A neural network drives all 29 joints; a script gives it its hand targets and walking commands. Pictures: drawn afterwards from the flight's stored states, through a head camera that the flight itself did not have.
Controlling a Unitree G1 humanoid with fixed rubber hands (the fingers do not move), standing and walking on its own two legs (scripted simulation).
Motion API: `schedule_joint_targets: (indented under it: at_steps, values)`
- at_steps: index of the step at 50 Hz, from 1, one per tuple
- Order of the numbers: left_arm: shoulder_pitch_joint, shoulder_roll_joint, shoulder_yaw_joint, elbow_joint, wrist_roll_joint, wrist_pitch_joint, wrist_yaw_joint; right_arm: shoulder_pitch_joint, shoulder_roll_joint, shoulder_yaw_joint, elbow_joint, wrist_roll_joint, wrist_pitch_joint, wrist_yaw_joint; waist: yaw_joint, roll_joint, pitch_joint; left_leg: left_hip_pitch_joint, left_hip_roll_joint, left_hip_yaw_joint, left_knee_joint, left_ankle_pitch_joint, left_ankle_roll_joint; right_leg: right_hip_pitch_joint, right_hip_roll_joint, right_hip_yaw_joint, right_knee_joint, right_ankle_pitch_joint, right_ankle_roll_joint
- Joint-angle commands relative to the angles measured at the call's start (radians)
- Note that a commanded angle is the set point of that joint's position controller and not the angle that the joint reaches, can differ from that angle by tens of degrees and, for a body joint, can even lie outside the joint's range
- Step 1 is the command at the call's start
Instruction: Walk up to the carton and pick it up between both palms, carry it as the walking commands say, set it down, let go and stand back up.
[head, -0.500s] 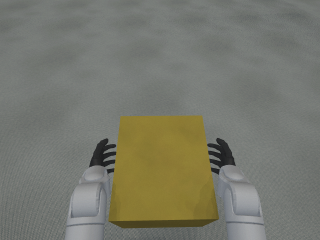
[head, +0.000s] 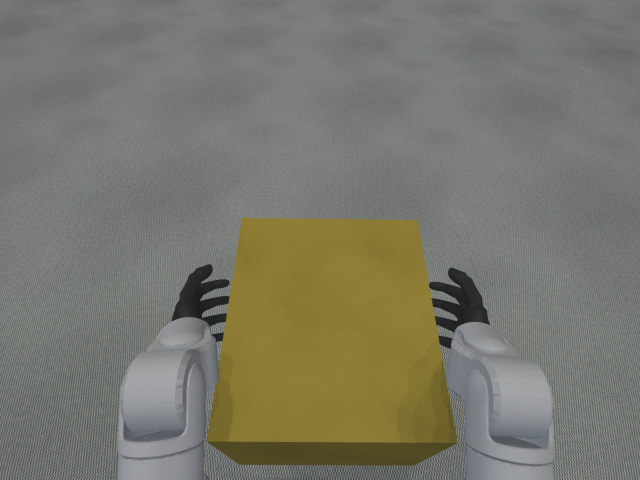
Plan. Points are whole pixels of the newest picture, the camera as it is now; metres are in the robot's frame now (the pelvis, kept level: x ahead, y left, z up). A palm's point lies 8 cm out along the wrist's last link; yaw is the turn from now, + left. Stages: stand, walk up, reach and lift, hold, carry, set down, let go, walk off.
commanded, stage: carry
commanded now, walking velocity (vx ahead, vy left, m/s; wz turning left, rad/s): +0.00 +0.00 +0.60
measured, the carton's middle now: (328, 342) +0.29 +0.00 +0.02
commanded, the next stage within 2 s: none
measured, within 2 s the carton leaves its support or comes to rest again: neither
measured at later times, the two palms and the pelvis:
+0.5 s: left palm (72, 418) +0.17 +0.23 +0.11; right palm (384, 339) +0.25 -0.06 +0.11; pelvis -0.05 +0.01 +0.01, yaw +16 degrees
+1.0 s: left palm out of the picture +0.02 +0.32 +0.08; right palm (251, 387) +0.20 +0.08 +0.09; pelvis -0.10 +0.04 +0.00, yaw +35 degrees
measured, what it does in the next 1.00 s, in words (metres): walks backwards, turning left: right foot, then left foot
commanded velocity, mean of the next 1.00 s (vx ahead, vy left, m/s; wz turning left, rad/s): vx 0.00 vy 0.00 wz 0.60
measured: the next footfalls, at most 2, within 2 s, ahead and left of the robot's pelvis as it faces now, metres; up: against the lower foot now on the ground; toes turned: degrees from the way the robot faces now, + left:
right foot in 0.54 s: -0.01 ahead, -0.10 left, +0.00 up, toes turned +12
left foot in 0.92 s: -0.10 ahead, +0.15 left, +0.00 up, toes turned +40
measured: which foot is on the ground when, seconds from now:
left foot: down 0.00-0.56, up 0.58-0.90, down 0.92-1.00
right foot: down 0.00-0.14, up 0.16-0.52, down 0.54-0.92, up 0.94-1.00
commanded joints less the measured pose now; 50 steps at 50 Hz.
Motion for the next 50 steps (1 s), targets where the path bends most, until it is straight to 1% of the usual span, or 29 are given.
schedule_joint_targets:
  at_steps: [1,3,5,6,7,8,9,11,14,22,24,26,27,28,29,30,31,32,34,35,39,43,44,45,46,47,48,49,50]
  values:
    - [-0.369,-0.953,-0.56,-0.084,-0.36,-0.022,-0.247,-0.437,0.941,0.604,-0.086,0.4,-0.007,0.265,0.011,-0.171,-0.184,-0.13,0.08,0.065,0.189,-0.164,-0.033,0.22,-0.402,0.345,-0.315,0.239,-0.146]
    - [-0.363,-0.953,-0.562,-0.092,-0.351,-0.024,-0.241,-0.425,0.948,0.607,-0.077,0.408,-0.006,0.275,-0.007,-0.151,-0.174,-0.033,0.115,0.069,0.052,-0.074,-0.028,0.176,-0.32,0.195,-0.242,0.209,-0.066]
    - [-0.354,-0.956,-0.566,-0.097,-0.346,-0.025,-0.238,-0.413,0.957,0.607,-0.064,0.41,-0.003,0.28,-0.018,-0.142,-0.176,0.084,0.078,0.095,-0.16,0.08,-0.034,0.146,-0.237,0.079,-0.121,0.118,0.01]
    - [-0.343,-0.947,-0.562,-0.092,-0.342,-0.024,-0.237,-0.414,0.953,0.605,-0.054,0.407,-0.001,0.281,-0.018,-0.082,-0.171,0.142,0.085,0.034,-0.262,0.169,-0.022,0.101,-0.195,0.052,-0.041,0.011,0.053]
    - [-0.337,-0.938,-0.561,-0.093,-0.344,-0.022,-0.236,-0.41,0.931,0.599,-0.051,0.4,0.002,0.283,-0.024,0.053,-0.175,0.232,0.207,-0.158,-0.327,0.316,0.014,-0.028,-0.129,0.031,0.09,-0.111,0.101]
    - [-0.363,-0.925,-0.571,-0.116,-0.35,-0.016,-0.236,-0.36,0.921,0.572,-0.019,0.393,0.001,0.284,-0.042,0.289,-0.188,0.274,0.39,-0.473,-0.372,0.55,0.109,-0.193,-0.015,0.033,0.269,-0.324,0.144]
    - [-0.367,-0.938,-0.581,-0.101,-0.359,-0.017,-0.237,-0.366,0.93,0.573,-0.031,0.396,0.002,0.286,-0.031,0.215,-0.208,0.328,0.393,-0.46,-0.355,0.638,0.149,-0.22,-0.019,0.134,0.385,-0.337,0.132]
    - [-0.404,-0.991,-0.609,-0.118,-0.393,-0.027,-0.251,-0.402,0.965,0.582,-0.062,0.399,-0.012,0.289,-0.024,0.088,-0.235,0.342,0.341,-0.355,-0.332,0.531,0.147,-0.244,-0.021,0.196,0.448,-0.267,0.124]
    - [-0.422,-1.028,-0.633,-0.142,-0.416,-0.048,-0.259,-0.401,0.993,0.585,-0.09,0.393,-0.036,0.287,-0.02,0.089,-0.267,0.347,0.287,-0.294,-0.333,0.484,0.118,-0.198,0.011,0.201,0.41,-0.202,0.125]
    - [-0.367,-0.992,-0.623,-0.139,-0.416,-0.046,-0.253,-0.349,0.942,0.592,-0.108,0.375,-0.036,0.276,-0.026,0.12,-0.301,0.363,0.269,-0.378,-0.395,0.38,0.129,-0.079,0.097,0.194,0.137,-0.221,0.107]
    - [-0.353,-0.982,-0.611,-0.133,-0.411,-0.042,-0.251,-0.348,0.935,0.601,-0.113,0.376,-0.031,0.274,-0.025,0.132,-0.302,0.327,0.247,-0.374,-0.397,0.347,0.123,-0.003,0.117,0.172,0.027,-0.22,0.103]
    - [-0.331,-0.976,-0.592,-0.123,-0.402,-0.037,-0.251,-0.351,0.928,0.614,-0.114,0.381,-0.025,0.27,-0.013,0.114,-0.306,0.235,0.204,-0.332,-0.377,0.25,0.088,0.163,0.119,0.133,-0.185,-0.128,0.096]
    - [-0.324,-0.972,-0.58,-0.116,-0.393,-0.034,-0.252,-0.351,0.924,0.621,-0.111,0.382,-0.023,0.267,-0.009,0.087,-0.305,0.133,0.172,-0.304,-0.351,0.158,0.052,0.289,0.074,0.159,-0.289,-0.077,0.081]
    - [-0.312,-0.96,-0.567,-0.105,-0.376,-0.033,-0.253,-0.37,0.92,0.629,-0.119,0.378,-0.019,0.267,0.009,-0.073,-0.25,-0.07,0.073,-0.195,-0.238,0.038,-0.021,0.375,-0.094,0.328,-0.398,-0.141,0.01]
    - [-0.322,-0.973,-0.566,-0.109,-0.373,-0.038,-0.252,-0.409,0.931,0.642,-0.156,0.39,-0.016,0.272,0.021,-0.343,-0.191,-0.221,-0.047,-0.014,0.123,-0.097,-0.062,0.311,-0.377,0.586,-0.451,0.054,-0.126]
    - [-0.344,-0.987,-0.574,-0.125,-0.385,-0.037,-0.255,-0.431,0.952,0.638,-0.151,0.398,-0.018,0.272,0.005,-0.203,-0.146,-0.24,0.031,0.008,0.326,-0.129,-0.079,0.24,-0.399,0.493,-0.4,0.28,-0.143]
    - [-0.351,-0.968,-0.561,-0.124,-0.377,-0.037,-0.258,-0.424,0.962,0.647,-0.124,0.405,-0.016,0.271,-0.001,-0.102,-0.144,-0.219,0.046,-0.011,0.419,-0.088,-0.08,0.223,-0.346,0.401,-0.359,0.36,-0.121]
    - [-0.367,-0.96,-0.556,-0.133,-0.376,-0.042,-0.261,-0.427,0.968,0.655,-0.121,0.408,-0.02,0.272,-0.008,-0.08,-0.144,-0.212,0.061,-0.008,0.466,-0.037,-0.087,0.231,-0.295,0.318,-0.323,0.393,-0.096]
    - [-0.372,-0.937,-0.545,-0.153,-0.374,-0.048,-0.26,-0.437,0.966,0.666,-0.13,0.418,-0.021,0.268,-0.017,-0.15,-0.139,-0.216,0.075,0.036,0.429,0.031,-0.1,0.306,-0.214,0.203,-0.265,0.455,-0.056]
    - [-0.365,-0.922,-0.536,-0.156,-0.37,-0.048,-0.259,-0.444,0.959,0.668,-0.13,0.42,-0.019,0.264,-0.015,-0.188,-0.141,-0.211,0.069,0.067,0.389,0.024,-0.106,0.322,-0.208,0.188,-0.262,0.449,-0.052]
    - [-0.305,-0.881,-0.512,-0.121,-0.351,-0.036,-0.254,-0.416,0.935,0.651,-0.076,0.407,-0.003,0.254,0.0,-0.234,-0.155,-0.142,0.049,0.146,0.208,-0.044,-0.104,0.333,-0.222,0.137,-0.198,0.556,-0.053]
    - [-0.287,-0.896,-0.524,-0.107,-0.354,-0.03,-0.253,-0.384,0.928,0.621,-0.044,0.397,0.006,0.257,0.009,-0.289,-0.174,-0.048,0.041,0.178,-0.079,-0.004,-0.06,0.361,-0.254,0.11,-0.112,0.611,-0.018]
    - [-0.29,-0.904,-0.533,-0.104,-0.357,-0.03,-0.252,-0.374,0.929,0.615,-0.037,0.393,0.006,0.259,0.001,-0.265,-0.19,0.012,0.029,0.196,-0.206,0.085,-0.053,0.362,-0.247,0.084,-0.059,0.581,0.009]
    - [-0.285,-0.905,-0.539,-0.099,-0.359,-0.031,-0.252,-0.367,0.929,0.609,-0.028,0.39,0.003,0.262,-0.007,-0.186,-0.226,0.152,0.037,0.153,-0.337,0.223,-0.047,0.301,-0.224,0.044,0.03,0.503,0.055]
    - [-0.302,-0.901,-0.551,-0.101,-0.364,-0.031,-0.251,-0.36,0.927,0.595,-0.016,0.382,0.001,0.266,-0.021,-0.08,-0.23,0.337,0.139,-0.011,-0.351,0.402,-0.013,0.097,-0.194,0.046,0.139,0.247,0.112]
    - [-0.324,-0.905,-0.574,-0.122,-0.385,-0.026,-0.256,-0.32,0.919,0.575,0.014,0.359,-0.006,0.267,-0.032,0.242,-0.252,0.483,0.382,-0.342,-0.235,1.094,0.109,-0.173,-0.072,0.021,0.333,-0.215,0.179]
    - [-0.348,-0.92,-0.607,-0.123,-0.395,-0.029,-0.257,-0.304,0.933,0.556,0.013,0.355,-0.014,0.27,-0.029,0.295,-0.276,0.535,0.418,-0.369,-0.203,1.304,0.184,-0.275,-0.046,0.097,0.437,-0.43,0.172]
    - [-0.382,-0.952,-0.63,-0.134,-0.415,-0.037,-0.265,-0.303,0.954,0.548,0.009,0.351,-0.022,0.275,-0.027,0.213,-0.281,0.521,0.39,-0.328,-0.191,1.23,0.18,-0.283,-0.045,0.153,0.487,-0.41,0.166]
    - [-0.416,-0.988,-0.652,-0.156,-0.438,-0.048,-0.274,-0.334,0.981,0.557,-0.018,0.357,-0.035,0.28,-0.025,0.151,-0.282,0.481,0.362,-0.287,-0.204,1.056,0.171,-0.279,-0.047,0.18,0.497,-0.362,0.16]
